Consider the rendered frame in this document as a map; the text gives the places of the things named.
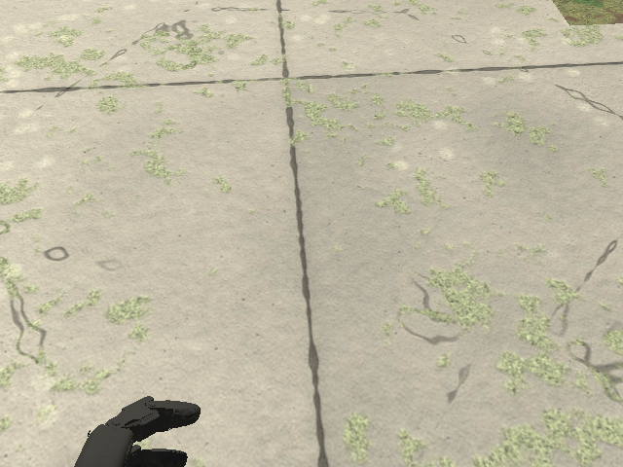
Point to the left robot hand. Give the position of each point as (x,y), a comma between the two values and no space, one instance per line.
(111,445)

